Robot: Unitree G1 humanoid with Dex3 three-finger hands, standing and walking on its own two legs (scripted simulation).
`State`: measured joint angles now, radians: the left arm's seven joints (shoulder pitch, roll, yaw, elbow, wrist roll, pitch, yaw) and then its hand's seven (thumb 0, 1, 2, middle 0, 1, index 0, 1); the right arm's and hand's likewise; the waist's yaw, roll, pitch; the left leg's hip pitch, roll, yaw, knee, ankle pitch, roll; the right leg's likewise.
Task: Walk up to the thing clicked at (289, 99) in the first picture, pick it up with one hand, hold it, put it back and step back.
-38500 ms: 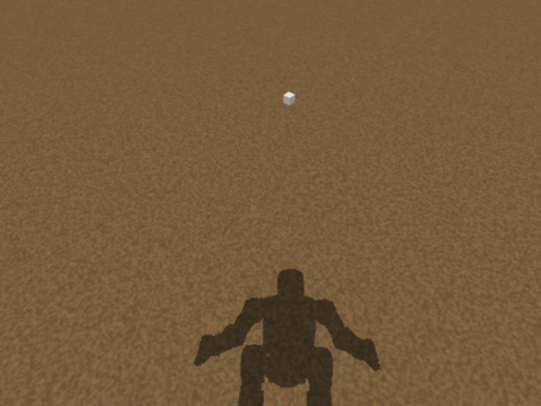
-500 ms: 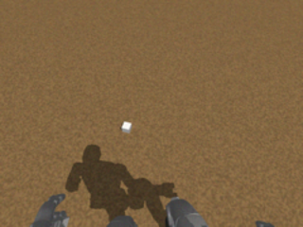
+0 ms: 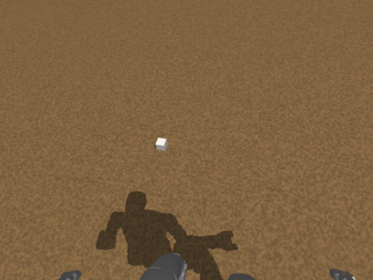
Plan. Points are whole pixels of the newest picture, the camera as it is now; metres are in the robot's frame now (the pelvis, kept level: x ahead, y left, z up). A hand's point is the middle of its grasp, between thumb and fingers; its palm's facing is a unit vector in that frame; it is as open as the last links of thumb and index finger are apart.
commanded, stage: step back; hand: left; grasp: from above
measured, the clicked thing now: (161, 144) +0.94 +0.30 -0.74
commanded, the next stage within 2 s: stand in 1.34 s
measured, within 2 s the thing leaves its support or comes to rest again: neither
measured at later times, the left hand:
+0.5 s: hand out of the picture -0.11 +0.24 -0.16, palm faces +0.02 -0.93 -0.38, open 7.4 cm
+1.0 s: hand out of the picture -0.08 +0.29 -0.15, palm faces +0.02 -0.93 -0.38, open 7.4 cm
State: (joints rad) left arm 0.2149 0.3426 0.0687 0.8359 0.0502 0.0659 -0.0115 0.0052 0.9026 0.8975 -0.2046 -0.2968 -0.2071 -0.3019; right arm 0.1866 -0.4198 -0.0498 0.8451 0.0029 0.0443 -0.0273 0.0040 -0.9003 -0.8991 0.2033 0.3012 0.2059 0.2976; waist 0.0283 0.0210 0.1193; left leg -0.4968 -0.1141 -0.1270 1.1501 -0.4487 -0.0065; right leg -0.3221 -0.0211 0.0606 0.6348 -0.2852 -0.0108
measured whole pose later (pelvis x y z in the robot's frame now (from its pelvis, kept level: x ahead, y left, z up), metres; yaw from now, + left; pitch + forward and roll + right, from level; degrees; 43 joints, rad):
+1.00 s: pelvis -0.13 +0.01 +0.00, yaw +3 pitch -2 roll +1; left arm 0.21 0.43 0.07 0.96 0.03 0.00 -0.03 0.00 0.91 0.90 -0.20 -0.30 -0.20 -0.30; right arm 0.28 -0.35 -0.06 0.94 -0.04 -0.05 0.02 0.00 -0.90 -0.90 0.21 0.30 0.21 0.30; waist -0.01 -0.05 0.08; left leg -0.24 0.00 0.02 0.53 -0.25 0.01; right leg -0.42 -0.04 0.02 0.90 -0.44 -0.02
